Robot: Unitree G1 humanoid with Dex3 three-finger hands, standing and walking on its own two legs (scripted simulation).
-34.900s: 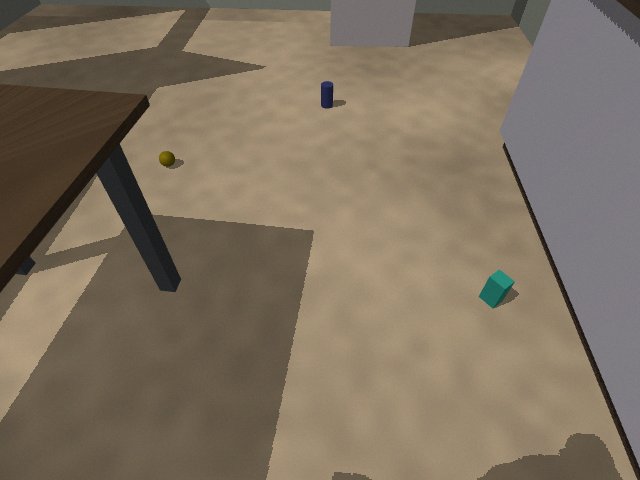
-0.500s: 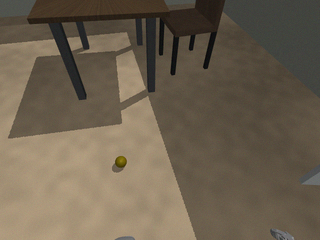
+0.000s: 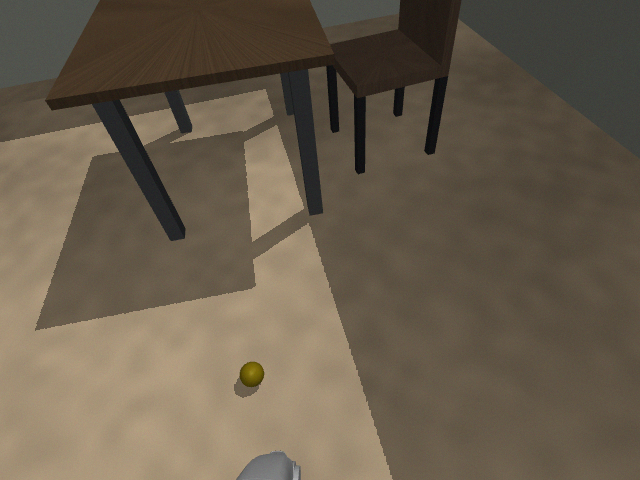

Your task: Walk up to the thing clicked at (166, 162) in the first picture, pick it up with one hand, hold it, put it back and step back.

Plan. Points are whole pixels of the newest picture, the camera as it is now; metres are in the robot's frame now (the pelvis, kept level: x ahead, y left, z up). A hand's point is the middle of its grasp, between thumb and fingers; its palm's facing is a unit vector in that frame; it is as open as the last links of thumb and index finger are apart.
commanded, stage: walk up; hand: left
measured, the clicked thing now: (251, 374) +0.53 +0.32 -0.73
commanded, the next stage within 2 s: stand in 1.66 s
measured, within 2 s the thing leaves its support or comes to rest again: neither
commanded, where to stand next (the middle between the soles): +0.13 +0.03 m, yaw -2 degrees
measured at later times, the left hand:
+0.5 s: hand out of the picture +0.13 +0.29 -0.16, palm faces -0.05 -0.92 -0.40, open 7.4 cm
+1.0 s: hand (159, 430) +0.21 +0.28 -0.14, palm faces -0.04 -0.93 -0.36, open 7.4 cm
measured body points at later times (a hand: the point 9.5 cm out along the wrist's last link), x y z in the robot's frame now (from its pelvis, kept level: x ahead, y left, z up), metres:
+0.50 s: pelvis +0.07 +0.02 -0.01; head +0.09 +0.01 +0.44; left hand +0.13 +0.33 -0.13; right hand +0.15 -0.30 -0.14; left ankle +0.12 +0.16 -0.73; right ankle +0.08 -0.10 -0.73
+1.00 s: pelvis +0.10 +0.02 +0.01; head +0.11 +0.02 +0.46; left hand +0.21 +0.33 -0.11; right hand +0.18 -0.29 -0.12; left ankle +0.12 +0.16 -0.73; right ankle +0.08 -0.10 -0.73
